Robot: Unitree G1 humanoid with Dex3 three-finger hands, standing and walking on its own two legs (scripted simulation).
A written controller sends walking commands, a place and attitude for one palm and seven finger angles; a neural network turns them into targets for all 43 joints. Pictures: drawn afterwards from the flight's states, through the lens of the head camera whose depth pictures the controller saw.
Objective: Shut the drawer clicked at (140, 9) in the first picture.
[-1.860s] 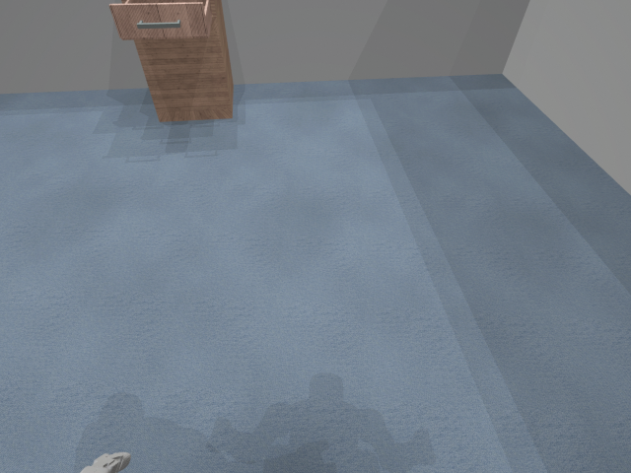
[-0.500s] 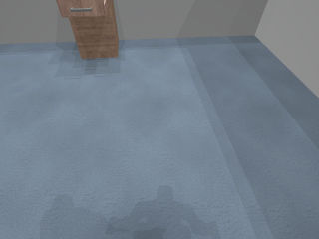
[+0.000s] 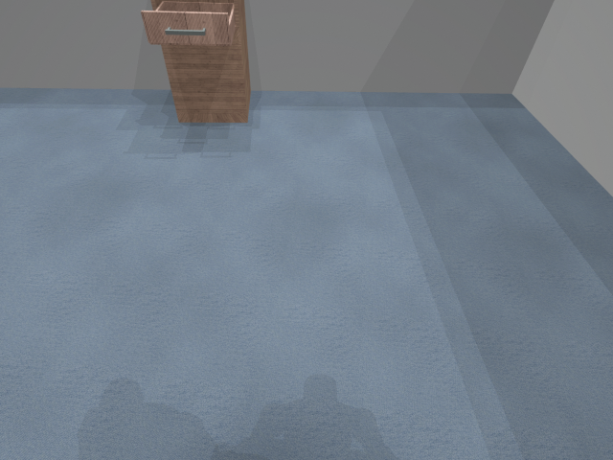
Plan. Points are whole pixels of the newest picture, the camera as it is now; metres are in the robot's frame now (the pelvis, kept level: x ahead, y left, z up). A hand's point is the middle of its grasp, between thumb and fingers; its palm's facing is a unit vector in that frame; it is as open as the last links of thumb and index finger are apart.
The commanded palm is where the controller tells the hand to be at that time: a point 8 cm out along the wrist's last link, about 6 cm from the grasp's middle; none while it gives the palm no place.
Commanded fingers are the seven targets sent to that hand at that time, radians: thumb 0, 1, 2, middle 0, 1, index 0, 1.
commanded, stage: walk to a spot facing it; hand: left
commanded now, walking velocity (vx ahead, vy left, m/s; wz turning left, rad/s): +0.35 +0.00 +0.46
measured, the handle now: (186, 30) +1.86 +0.67 -0.13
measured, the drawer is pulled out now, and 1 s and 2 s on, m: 0.28 0.28 0.28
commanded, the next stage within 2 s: none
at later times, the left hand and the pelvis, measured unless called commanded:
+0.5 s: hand (166, 412) +0.23 +0.24 -0.17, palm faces +0.15 -0.97 -0.17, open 7.4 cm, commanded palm none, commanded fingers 0.00 0.90 0.90 -0.20 -0.30 -0.20 -0.30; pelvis +0.17 +0.05 +0.00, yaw +9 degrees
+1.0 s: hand (202, 372) +0.30 +0.20 -0.17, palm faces +0.37 -0.91 -0.19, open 7.3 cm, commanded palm none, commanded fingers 0.00 0.90 0.90 -0.20 -0.30 -0.20 -0.30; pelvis +0.41 +0.06 +0.00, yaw +17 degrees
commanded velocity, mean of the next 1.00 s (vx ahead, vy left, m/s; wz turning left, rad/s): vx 0.37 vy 0.00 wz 0.21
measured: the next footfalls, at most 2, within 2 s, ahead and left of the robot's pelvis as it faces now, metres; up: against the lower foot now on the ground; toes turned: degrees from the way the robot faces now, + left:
right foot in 0.60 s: +0.40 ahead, -0.04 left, +0.00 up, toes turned +3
left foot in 1.14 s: +0.57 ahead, +0.23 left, +0.00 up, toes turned +27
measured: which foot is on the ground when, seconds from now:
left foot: down 0.00-0.62, up 0.64-1.00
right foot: down 0.00-0.14, up 0.16-0.58, down 0.60-1.00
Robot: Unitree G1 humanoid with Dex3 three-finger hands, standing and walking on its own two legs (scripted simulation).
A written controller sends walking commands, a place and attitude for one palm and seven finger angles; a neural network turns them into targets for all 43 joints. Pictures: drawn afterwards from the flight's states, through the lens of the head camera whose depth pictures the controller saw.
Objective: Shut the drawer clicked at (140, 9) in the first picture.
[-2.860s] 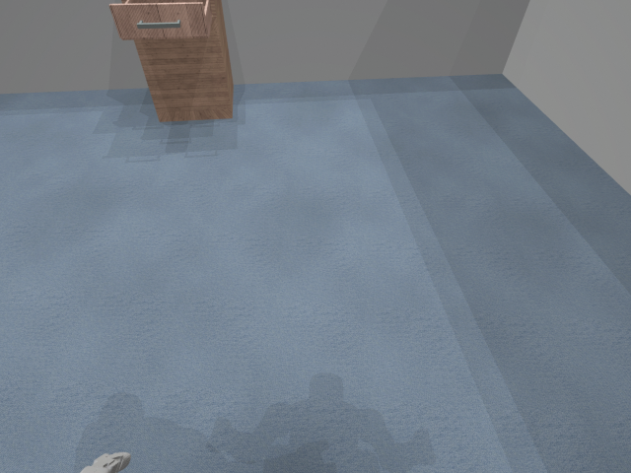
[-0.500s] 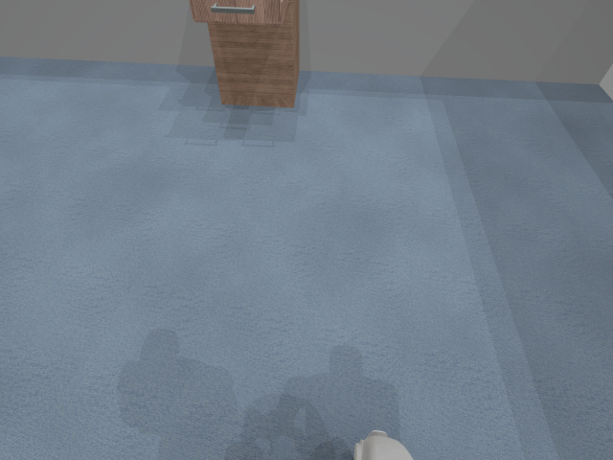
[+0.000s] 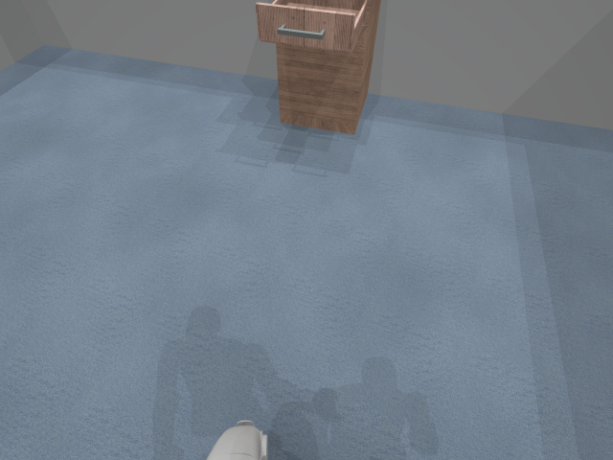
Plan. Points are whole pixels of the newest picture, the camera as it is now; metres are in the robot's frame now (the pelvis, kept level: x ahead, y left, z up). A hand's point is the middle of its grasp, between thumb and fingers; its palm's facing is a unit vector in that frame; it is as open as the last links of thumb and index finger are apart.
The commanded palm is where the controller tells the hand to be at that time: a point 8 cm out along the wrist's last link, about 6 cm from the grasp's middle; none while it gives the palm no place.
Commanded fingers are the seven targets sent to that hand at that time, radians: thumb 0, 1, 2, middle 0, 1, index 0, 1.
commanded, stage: walk to a spot facing it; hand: left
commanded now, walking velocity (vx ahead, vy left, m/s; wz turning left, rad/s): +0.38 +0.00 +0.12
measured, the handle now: (301, 31) +1.56 +0.16 -0.13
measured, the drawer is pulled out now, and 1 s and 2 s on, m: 0.28 0.28 0.28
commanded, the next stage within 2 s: turn to face it in 1.96 s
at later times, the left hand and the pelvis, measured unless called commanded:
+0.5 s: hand (195, 350) +0.30 +0.23 -0.16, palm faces +0.06 -0.98 -0.19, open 7.3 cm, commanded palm none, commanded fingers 0.00 0.90 0.90 -0.20 -0.30 -0.20 -0.30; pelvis +0.22 +0.03 +0.00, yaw +0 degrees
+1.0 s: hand (244, 301) +0.41 +0.16 -0.17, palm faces +0.13 -0.97 -0.20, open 7.2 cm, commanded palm none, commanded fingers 0.00 0.90 0.90 -0.20 -0.30 -0.20 -0.30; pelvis +0.44 -0.02 +0.00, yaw +4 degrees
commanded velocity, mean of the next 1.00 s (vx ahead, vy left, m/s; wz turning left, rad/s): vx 0.38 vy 0.00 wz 0.08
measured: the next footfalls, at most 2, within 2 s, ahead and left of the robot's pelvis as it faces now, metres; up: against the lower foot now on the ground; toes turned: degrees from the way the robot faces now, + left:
left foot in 0.14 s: +0.20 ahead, +0.12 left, +0.00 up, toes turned +9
right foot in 0.66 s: +0.45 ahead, -0.12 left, +0.00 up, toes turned -9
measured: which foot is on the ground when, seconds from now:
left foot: up 0.00-0.12, down 0.14-0.68, up 0.70-1.00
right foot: down 0.00-0.14, up 0.16-0.64, down 0.66-1.00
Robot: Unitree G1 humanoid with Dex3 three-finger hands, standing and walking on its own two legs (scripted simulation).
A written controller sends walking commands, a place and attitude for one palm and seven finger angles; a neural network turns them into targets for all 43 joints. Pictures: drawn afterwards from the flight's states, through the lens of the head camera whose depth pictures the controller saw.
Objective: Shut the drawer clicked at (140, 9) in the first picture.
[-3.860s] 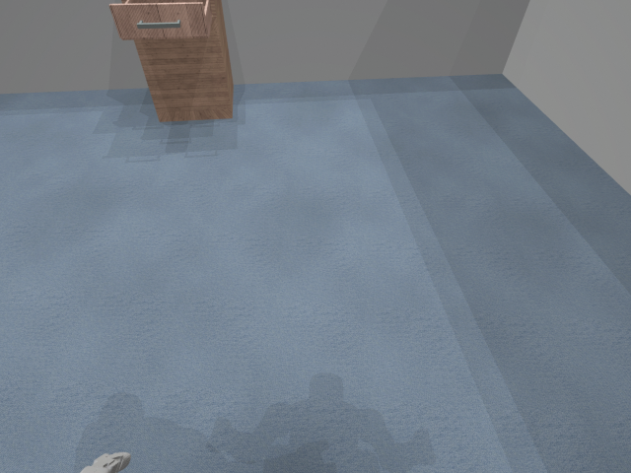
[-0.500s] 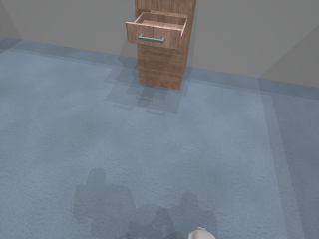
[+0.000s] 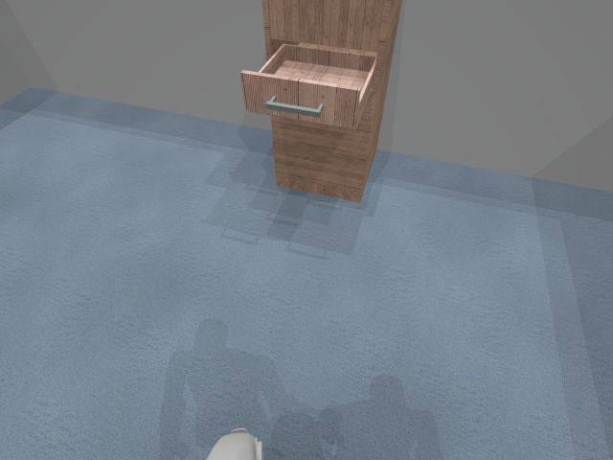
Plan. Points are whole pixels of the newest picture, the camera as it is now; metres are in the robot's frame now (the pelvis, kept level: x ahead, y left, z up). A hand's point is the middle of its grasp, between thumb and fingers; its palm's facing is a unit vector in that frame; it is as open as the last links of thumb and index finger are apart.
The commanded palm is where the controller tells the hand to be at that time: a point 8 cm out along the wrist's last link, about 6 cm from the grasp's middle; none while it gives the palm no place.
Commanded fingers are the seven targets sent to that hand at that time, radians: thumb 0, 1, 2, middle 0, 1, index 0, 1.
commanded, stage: walk to a spot facing it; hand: left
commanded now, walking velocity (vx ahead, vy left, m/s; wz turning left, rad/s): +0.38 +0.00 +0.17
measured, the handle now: (295, 106) +1.13 +0.11 -0.13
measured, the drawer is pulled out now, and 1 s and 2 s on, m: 0.28 0.28 0.28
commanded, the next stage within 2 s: turn to face it in 0.96 s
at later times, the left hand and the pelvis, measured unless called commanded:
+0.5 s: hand (171, 385) +0.27 +0.25 -0.17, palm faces +0.08 -0.98 -0.17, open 7.3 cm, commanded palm none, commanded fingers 0.00 0.90 0.90 -0.20 -0.30 -0.20 -0.30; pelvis +0.21 +0.07 +0.00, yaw +0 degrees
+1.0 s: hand (236, 288) +0.46 +0.18 -0.16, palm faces +0.07 -0.97 -0.24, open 7.1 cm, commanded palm none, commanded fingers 0.00 0.90 0.90 -0.20 -0.30 -0.20 -0.30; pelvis +0.40 -0.02 +0.00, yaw +1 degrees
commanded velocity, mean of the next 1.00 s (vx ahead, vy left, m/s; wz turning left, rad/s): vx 0.34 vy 0.00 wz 0.09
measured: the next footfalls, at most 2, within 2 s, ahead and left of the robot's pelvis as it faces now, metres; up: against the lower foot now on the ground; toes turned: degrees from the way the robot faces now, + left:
left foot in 0.18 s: +0.21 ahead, +0.14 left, +0.00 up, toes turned +11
right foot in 0.76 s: +0.47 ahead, -0.09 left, +0.00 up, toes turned -11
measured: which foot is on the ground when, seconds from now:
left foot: up 0.00-0.16, down 0.18-0.76, up 0.78-1.00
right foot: down 0.00-0.18, up 0.20-0.74, down 0.76-1.00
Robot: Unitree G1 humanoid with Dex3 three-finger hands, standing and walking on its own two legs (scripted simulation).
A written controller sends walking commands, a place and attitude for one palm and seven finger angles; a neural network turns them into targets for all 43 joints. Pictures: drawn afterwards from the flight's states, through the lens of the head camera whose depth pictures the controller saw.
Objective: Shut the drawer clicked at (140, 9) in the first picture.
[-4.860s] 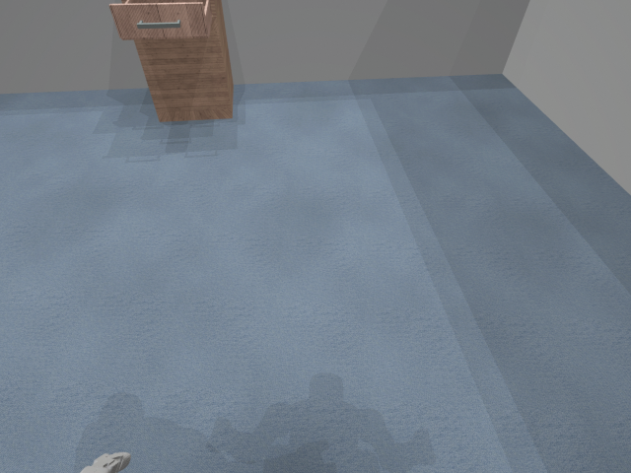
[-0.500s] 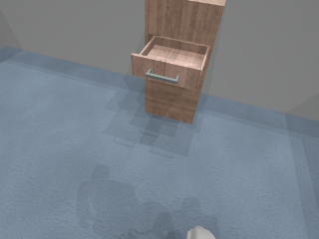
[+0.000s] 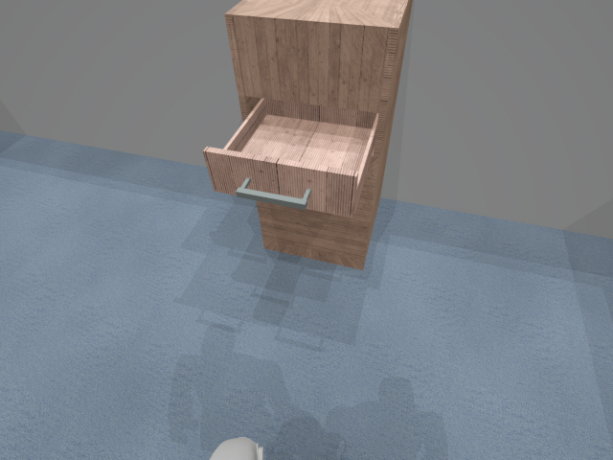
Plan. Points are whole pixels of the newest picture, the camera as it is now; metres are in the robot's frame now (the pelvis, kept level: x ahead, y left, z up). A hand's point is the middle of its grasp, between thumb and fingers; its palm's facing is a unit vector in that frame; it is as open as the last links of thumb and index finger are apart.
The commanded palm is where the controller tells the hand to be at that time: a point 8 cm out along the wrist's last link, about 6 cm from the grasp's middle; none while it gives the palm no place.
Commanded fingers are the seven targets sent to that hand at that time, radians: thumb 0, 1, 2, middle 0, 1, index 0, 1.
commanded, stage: turn to face it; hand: left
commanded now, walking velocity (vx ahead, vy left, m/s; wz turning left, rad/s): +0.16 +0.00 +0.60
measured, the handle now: (274, 192) +0.73 +0.11 -0.13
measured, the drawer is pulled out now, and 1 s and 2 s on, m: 0.28 0.28 0.28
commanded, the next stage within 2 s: take the last steps up to it in 0.68 s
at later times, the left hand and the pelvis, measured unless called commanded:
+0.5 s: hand out of the picture +0.07 +0.21 -0.19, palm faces +0.05 -0.99 -0.17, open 7.3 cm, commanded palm none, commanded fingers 0.00 0.90 0.90 -0.20 -0.30 -0.20 -0.30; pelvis +0.08 +0.04 -0.01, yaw -4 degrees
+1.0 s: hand out of the picture +0.16 +0.20 -0.18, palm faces -0.09 -0.98 -0.18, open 7.3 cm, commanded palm none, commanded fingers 0.00 0.90 0.90 -0.20 -0.30 -0.20 -0.30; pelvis +0.08 +0.03 -0.01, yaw -10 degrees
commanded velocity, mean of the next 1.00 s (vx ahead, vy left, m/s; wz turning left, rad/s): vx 0.07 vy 0.00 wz -0.24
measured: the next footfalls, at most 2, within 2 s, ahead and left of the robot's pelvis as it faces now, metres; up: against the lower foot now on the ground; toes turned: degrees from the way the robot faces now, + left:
left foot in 0.26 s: +0.17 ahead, +0.16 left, +0.00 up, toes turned +11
right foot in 0.60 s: +0.12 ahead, -0.09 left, +0.00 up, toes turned -12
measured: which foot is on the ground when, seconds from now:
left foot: up 0.00-0.24, down 0.26-0.60, up 0.62-0.96, down 0.98-1.00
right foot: down 0.00-0.28, up 0.30-0.58, down 0.60-0.98, up 1.00-1.00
